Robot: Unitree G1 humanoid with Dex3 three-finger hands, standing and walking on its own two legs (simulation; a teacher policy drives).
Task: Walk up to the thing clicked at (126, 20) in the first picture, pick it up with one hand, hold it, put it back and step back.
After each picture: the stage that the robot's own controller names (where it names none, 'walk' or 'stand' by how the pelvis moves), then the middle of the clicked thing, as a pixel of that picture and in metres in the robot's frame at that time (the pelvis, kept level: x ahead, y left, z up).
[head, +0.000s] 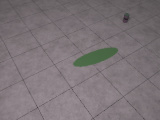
stand; (125, 18) +1.86 -0.59 -0.72
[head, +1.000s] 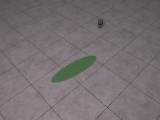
walk; (100, 23) +1.82 -0.11 -0.70
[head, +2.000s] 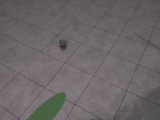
walk; (62, 45) +1.29 +0.31 -0.72
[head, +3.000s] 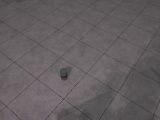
walk; (63, 74) +0.86 +0.22 -0.71
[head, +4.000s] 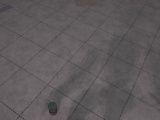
walk; (52, 108) +0.53 +0.19 -0.70
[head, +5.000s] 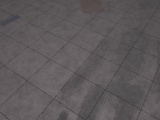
stand; out of the picture +0.41 +0.20 -0.72
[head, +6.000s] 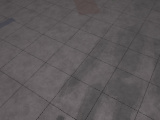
stand; out of the picture +0.39 +0.21 -0.73
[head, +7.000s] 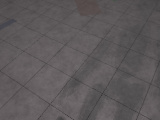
stand; out of the picture +0.38 +0.22 -0.73
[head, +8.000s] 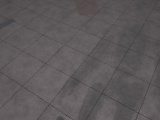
stand; out of the picture +0.37 +0.23 -0.73
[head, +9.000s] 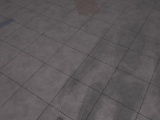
go down; out of the picture +0.37 +0.23 -0.73
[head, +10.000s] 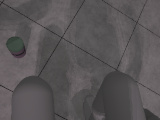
go down; (17, 48) +0.48 +0.22 -0.32
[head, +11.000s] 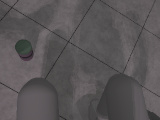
approach; (25, 51) +0.47 +0.22 -0.31
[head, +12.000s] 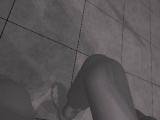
close in; out of the picture +0.46 +0.27 -0.23
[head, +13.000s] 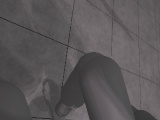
close; out of the picture +0.45 +0.28 -0.23
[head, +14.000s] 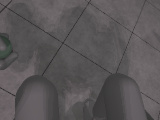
lift; (1, 52) +0.39 +0.27 -0.11
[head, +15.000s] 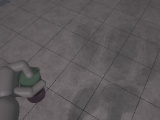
hold; (32, 86) +0.32 +0.18 +0.02
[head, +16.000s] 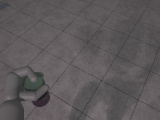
hold; (37, 90) +0.32 +0.17 -0.01
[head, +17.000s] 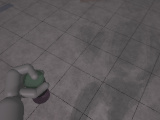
hold; (37, 87) +0.33 +0.17 -0.01
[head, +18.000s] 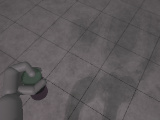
crouch; (35, 85) +0.34 +0.17 -0.05
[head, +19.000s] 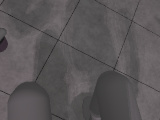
lower; out of the picture +0.48 +0.24 -0.11
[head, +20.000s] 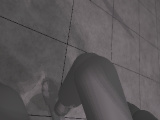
lower; out of the picture +0.45 +0.28 -0.24
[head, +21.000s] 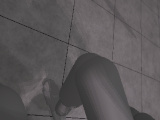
lower; out of the picture +0.45 +0.29 -0.24
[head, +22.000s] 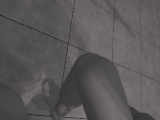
lower; out of the picture +0.45 +0.28 -0.24
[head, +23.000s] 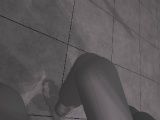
lower; out of the picture +0.45 +0.28 -0.24
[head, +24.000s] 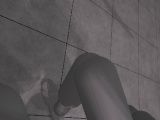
draw back; out of the picture +0.45 +0.28 -0.24
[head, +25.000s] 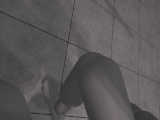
stand; out of the picture +0.44 +0.28 -0.24
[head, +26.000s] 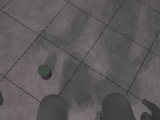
walk; (45, 72) +0.45 +0.20 -0.46
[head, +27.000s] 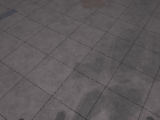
stand; out of the picture +0.39 +0.19 -0.67
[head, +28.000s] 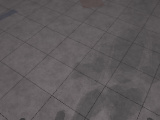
stand; out of the picture +0.40 +0.19 -0.67
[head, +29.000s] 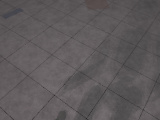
stand; out of the picture +0.39 +0.18 -0.69
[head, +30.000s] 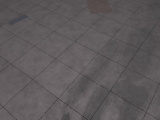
stand; out of the picture +0.40 +0.19 -0.72
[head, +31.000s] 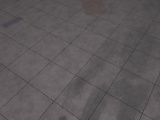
stand; out of the picture +0.38 +0.22 -0.73
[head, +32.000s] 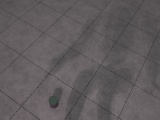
walk; (53, 102) +0.45 +0.16 -0.71
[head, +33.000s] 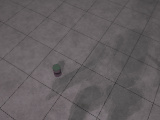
walk; (57, 70) +0.75 +0.23 -0.70
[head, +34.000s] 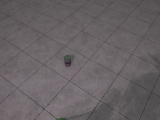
stand; (67, 61) +1.04 +0.19 -0.70
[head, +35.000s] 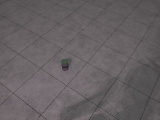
stand; (64, 65) +0.98 +0.19 -0.72
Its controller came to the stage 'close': yes
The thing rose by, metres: 0.71
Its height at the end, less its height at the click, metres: +0.00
